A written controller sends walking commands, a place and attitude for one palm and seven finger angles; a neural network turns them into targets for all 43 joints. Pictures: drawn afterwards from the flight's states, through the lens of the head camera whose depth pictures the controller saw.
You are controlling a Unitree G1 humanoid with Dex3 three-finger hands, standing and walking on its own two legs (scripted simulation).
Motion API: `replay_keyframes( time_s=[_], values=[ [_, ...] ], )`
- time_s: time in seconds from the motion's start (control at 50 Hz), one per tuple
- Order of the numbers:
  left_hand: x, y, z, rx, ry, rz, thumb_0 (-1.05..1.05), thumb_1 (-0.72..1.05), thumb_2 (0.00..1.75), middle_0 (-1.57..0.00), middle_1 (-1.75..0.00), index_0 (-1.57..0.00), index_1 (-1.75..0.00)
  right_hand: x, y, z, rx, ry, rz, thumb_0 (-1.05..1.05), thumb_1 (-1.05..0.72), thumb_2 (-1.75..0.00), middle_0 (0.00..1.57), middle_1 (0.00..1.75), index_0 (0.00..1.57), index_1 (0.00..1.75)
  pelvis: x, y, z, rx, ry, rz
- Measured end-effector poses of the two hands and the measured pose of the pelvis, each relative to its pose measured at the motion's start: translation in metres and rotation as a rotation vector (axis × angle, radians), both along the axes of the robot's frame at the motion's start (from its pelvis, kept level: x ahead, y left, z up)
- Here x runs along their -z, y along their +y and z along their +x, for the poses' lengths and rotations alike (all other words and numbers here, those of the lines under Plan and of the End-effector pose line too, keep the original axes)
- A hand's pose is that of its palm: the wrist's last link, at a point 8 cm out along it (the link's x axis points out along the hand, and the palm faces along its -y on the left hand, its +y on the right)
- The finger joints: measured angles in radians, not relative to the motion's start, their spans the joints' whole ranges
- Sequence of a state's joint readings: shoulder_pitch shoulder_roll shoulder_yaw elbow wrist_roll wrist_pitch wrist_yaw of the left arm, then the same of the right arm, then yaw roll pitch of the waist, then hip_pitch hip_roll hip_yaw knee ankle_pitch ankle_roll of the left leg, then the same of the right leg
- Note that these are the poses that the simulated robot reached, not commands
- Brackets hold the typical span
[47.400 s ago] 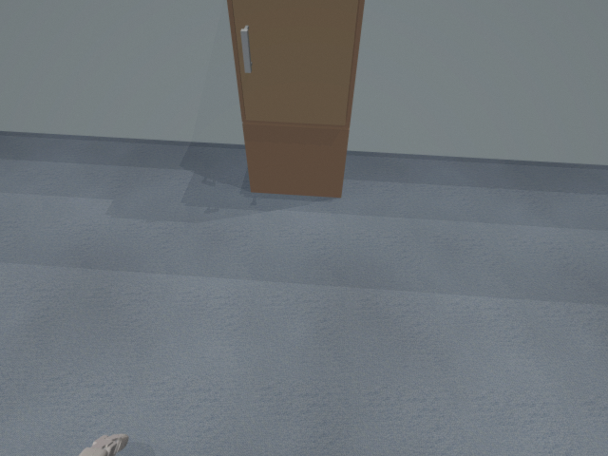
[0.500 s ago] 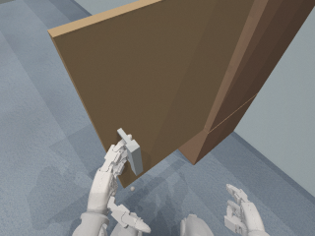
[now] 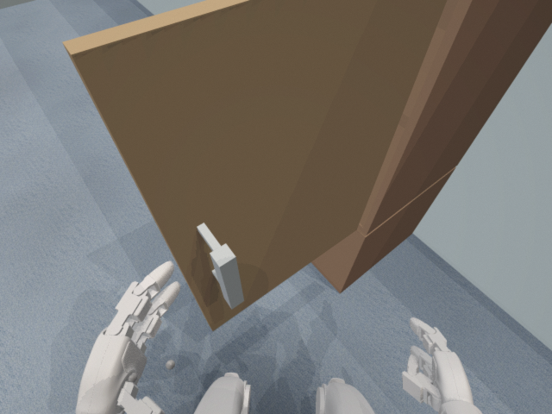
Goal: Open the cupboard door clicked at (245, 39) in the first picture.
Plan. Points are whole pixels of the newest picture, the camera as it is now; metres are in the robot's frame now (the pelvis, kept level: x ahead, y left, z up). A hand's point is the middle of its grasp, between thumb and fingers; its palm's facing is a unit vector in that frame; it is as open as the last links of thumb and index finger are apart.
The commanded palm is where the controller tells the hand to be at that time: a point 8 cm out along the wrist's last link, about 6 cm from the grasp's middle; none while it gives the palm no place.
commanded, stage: slide the hand sideways off the handle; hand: left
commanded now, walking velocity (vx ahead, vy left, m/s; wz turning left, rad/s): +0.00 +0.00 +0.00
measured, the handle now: (220, 268) +0.30 +0.10 +0.06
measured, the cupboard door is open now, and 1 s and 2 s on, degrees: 88 88 88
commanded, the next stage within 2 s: draw the hand back to the body in 0.16 s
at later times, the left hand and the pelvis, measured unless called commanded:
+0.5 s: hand (124, 361) +0.17 +0.17 +0.11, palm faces -0.07 -0.99 -0.07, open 16.3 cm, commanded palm +0.14 +0.23 +0.11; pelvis -0.01 +0.02 +0.02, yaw +0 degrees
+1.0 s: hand (29, 327) +0.18 +0.23 +0.17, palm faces +0.23 -0.91 -0.36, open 14.5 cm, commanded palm +0.15 +0.28 +0.20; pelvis +0.02 +0.03 +0.07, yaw +0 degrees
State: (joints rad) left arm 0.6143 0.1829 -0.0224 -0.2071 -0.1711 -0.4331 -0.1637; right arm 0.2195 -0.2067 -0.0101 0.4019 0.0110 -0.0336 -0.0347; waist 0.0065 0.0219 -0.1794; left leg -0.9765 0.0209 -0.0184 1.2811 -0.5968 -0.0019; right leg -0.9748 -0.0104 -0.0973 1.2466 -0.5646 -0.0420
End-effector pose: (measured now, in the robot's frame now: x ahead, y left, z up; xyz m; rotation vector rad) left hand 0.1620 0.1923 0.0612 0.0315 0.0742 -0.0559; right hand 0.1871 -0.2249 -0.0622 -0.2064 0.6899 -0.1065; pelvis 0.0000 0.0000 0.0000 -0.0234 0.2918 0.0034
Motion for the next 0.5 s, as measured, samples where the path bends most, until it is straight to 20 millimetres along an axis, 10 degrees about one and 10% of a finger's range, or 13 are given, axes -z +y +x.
replay_keyframes(
  time_s=[0.32,0.5],
  values=[
    [0.001,0.019,-0.012,0.044,-0.021,-0.037,-0.01,-0.5,0.3,-0.15,-0.3,-0.15,-0.3,-0.002,0.004,-0.009,0.021,-0.04,-0.024,0.01,-0.9,-0.9,0.2,0.3,0.2,0.3,0.006,0.008,-0.011,-0.005,-0.008,-0.023],
    [-0.05,0.032,-0.007,0.021,-0.069,0.034,-0.01,-0.5,0.3,-0.15,-0.3,-0.15,-0.3,-0.022,0.021,-0.021,0.047,-0.038,0.025,0.01,-0.9,-0.9,0.2,0.3,0.2,0.3,-0.015,0.016,-0.008,-0.005,-0.065,-0.025]
  ],
)
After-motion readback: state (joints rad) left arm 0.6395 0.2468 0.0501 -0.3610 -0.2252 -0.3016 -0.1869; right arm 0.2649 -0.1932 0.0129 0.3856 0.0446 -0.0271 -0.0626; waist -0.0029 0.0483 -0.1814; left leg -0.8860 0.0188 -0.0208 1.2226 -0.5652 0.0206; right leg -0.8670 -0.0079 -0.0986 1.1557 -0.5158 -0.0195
